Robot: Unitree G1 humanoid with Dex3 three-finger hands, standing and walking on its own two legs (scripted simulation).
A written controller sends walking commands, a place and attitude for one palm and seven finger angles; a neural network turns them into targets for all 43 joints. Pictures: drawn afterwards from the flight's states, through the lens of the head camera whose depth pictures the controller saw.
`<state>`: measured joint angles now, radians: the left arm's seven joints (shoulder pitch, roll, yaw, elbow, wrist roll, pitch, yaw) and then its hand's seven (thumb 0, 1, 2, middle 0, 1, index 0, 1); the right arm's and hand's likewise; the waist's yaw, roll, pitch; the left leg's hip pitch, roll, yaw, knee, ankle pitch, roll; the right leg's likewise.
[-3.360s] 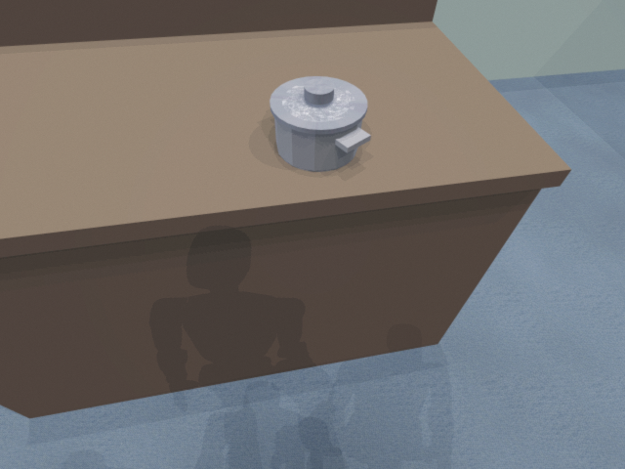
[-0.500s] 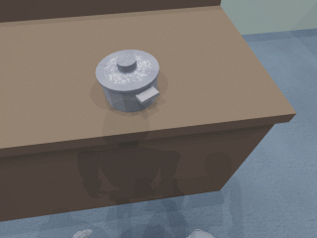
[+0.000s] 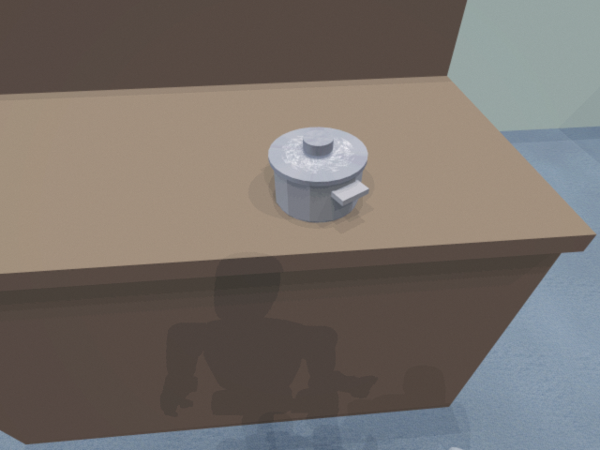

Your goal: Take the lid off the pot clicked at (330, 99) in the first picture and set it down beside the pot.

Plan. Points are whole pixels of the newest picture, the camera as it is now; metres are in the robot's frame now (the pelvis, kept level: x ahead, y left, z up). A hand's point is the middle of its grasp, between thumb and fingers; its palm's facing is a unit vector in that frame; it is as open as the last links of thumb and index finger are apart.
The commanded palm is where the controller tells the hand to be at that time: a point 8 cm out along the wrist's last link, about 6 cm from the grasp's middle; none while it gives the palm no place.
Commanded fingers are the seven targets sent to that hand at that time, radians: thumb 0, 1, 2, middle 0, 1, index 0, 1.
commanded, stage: come to a stop and stand still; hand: left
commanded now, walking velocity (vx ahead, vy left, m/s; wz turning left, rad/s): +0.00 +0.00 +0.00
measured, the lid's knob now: (318, 142) +0.52 +0.02 +0.17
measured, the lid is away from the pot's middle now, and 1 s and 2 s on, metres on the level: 0.00 0.00 0.00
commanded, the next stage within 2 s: look again from close up in 0.82 s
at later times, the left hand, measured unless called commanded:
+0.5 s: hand out of the picture +0.01 +0.23 -0.15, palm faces +0.00 -0.98 -0.20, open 7.3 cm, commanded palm none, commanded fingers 0.00 0.90 0.90 -0.20 -0.30 -0.20 -0.30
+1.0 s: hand out of the picture +0.00 +0.23 -0.15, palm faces -0.01 -0.98 -0.19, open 7.4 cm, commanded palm none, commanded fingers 0.00 0.90 0.90 -0.20 -0.30 -0.20 -0.30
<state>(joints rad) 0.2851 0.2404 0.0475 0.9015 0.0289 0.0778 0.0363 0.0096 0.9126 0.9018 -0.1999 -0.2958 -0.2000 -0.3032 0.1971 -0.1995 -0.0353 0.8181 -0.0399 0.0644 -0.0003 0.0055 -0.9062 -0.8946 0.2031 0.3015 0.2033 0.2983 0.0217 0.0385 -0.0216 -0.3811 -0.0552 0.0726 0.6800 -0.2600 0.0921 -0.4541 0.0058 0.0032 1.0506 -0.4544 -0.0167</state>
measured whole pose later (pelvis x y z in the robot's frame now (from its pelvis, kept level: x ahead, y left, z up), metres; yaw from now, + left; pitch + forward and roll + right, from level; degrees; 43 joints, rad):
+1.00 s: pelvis -0.02 +0.06 +0.02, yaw -2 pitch +0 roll +0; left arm 0.29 0.16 0.00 1.02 0.01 0.02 0.02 0.01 0.91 0.90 -0.20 -0.30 -0.20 -0.30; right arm 0.27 -0.16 0.00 1.04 -0.01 -0.01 -0.03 0.01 -0.92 -0.89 0.20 0.30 0.20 0.30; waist 0.01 -0.01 0.03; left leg -0.19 -0.03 -0.02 0.46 -0.26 0.01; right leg -0.21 0.00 0.02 0.49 -0.27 0.00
